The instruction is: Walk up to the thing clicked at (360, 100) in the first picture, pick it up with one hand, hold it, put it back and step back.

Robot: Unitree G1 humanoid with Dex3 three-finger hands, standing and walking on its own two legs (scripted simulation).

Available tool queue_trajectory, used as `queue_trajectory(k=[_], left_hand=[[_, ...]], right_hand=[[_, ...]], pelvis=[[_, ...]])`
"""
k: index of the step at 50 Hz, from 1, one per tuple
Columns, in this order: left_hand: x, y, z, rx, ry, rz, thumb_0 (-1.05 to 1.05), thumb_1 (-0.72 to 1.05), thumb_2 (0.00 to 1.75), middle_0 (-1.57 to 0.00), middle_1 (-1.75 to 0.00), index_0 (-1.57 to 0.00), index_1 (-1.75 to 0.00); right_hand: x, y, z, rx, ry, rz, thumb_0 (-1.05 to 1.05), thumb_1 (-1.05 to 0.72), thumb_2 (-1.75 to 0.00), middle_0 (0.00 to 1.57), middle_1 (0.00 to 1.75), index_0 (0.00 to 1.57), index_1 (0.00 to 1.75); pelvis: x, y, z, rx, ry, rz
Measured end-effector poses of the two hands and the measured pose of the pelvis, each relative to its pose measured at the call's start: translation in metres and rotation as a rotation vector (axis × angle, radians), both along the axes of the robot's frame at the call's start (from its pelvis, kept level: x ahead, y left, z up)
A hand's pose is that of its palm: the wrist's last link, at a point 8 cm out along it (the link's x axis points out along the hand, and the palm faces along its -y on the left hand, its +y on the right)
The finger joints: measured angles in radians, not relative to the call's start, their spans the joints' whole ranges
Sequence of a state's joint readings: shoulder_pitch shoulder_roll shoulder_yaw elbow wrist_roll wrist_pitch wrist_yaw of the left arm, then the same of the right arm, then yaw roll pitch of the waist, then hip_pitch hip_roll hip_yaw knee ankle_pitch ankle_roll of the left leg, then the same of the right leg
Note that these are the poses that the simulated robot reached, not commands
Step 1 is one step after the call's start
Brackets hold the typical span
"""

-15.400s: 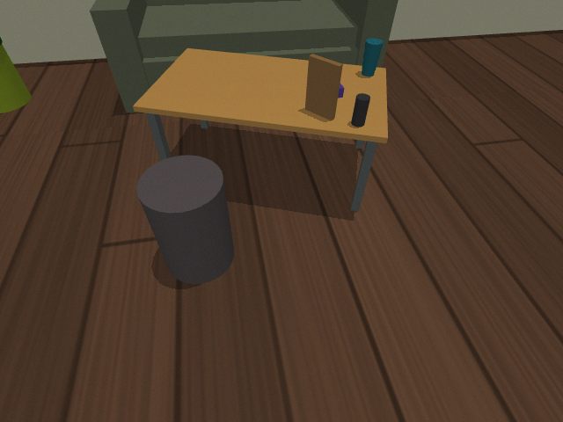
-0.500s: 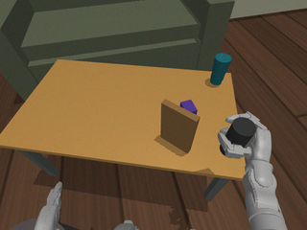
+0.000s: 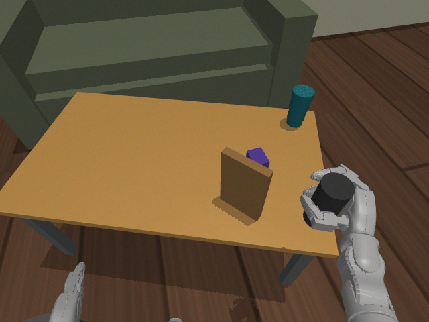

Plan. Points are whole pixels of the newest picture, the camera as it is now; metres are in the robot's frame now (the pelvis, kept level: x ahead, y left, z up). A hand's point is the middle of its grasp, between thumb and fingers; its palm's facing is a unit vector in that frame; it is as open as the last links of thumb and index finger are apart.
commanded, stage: hold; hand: right
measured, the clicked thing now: (326, 203) +0.34 -0.18 +0.05
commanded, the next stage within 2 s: none
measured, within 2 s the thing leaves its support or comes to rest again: neither
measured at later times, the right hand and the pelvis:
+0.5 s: hand (321, 202) +0.34 -0.17 +0.07, palm faces +0.16 +0.99 +0.00, open 7.3 cm; pelvis +0.00 +0.00 +0.01, yaw +0 degrees
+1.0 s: hand (323, 206) +0.33 -0.17 +0.06, palm faces +0.17 +0.99 +0.00, open 7.3 cm; pelvis +0.00 +0.00 +0.01, yaw +0 degrees
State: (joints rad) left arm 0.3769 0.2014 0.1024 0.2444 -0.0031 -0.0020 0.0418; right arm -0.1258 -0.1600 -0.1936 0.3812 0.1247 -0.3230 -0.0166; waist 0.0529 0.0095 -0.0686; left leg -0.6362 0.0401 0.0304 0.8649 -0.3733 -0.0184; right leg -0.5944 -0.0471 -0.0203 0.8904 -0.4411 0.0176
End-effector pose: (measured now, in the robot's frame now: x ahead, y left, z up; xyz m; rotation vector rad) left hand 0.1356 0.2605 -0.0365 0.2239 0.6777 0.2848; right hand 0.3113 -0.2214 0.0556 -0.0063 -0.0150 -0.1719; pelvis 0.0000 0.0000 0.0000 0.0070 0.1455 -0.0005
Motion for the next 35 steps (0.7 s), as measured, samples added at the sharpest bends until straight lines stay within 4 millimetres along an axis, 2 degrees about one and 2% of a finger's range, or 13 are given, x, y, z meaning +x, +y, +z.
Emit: queue_trajectory(k=[13,35], left_hand=[[0.0056,0.0008,-0.0003,-0.010,0.009,0.007,-0.01,-0.53,0.05,-0.05,-0.06,-0.05,-0.05],[0.0060,0.0038,0.0014,-0.014,0.008,0.013,-0.01,-0.53,0.05,-0.06,-0.06,-0.06,-0.05]], right_hand=[[-0.0085,0.0025,0.0062,0.007,0.001,0.003,-0.02,0.05,-1.08,0.89,1.02,0.89,1.04],[-0.0084,0.0041,0.0068,0.007,0.009,0.003,-0.02,0.05,-1.08,0.89,1.01,0.89,1.04]], pelvis=[[0.0035,-0.0001,0.0057,-0.002,-0.020,-0.001],[0.0038,0.0018,0.0099,-0.003,-0.033,0.001]])
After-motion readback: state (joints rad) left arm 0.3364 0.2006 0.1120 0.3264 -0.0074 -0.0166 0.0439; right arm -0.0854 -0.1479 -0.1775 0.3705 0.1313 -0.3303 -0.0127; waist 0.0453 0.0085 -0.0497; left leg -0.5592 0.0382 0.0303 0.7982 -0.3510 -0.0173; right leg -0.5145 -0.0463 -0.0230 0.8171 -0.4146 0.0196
